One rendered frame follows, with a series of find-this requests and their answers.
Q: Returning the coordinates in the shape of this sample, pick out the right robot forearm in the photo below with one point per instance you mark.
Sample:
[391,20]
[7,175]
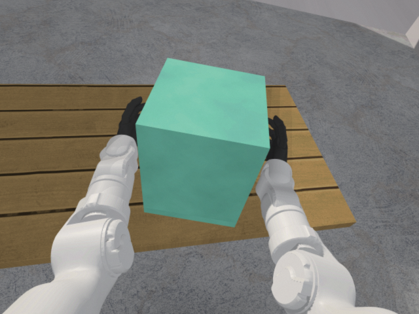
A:
[283,215]

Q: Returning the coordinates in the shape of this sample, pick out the robot right hand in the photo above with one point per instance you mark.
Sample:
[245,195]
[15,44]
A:
[278,144]

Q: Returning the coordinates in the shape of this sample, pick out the robot left upper arm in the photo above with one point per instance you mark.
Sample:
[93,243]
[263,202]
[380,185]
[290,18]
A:
[87,259]

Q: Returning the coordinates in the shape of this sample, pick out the table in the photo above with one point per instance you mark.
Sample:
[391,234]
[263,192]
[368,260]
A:
[51,136]

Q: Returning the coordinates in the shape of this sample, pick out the robot left hand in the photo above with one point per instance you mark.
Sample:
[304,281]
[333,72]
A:
[127,125]

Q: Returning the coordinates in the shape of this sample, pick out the robot right upper arm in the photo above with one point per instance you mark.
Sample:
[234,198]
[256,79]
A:
[305,283]

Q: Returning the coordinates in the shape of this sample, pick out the carton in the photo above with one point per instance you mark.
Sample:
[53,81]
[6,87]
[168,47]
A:
[202,139]

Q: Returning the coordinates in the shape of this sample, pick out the left robot forearm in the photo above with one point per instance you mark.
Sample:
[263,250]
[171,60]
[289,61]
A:
[111,186]

